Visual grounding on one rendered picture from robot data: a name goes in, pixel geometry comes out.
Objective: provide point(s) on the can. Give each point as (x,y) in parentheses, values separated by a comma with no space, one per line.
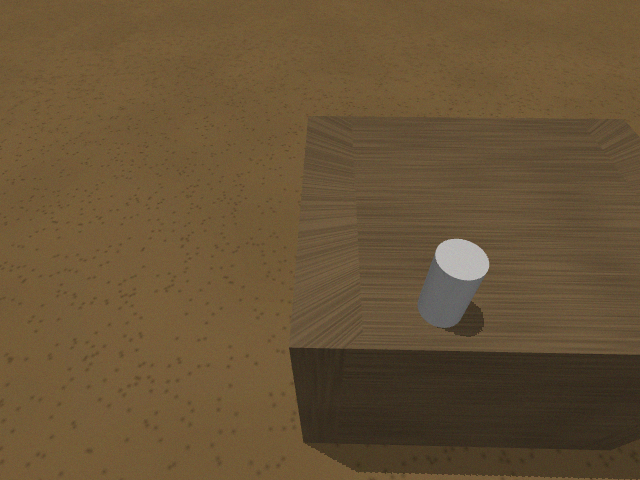
(455,274)

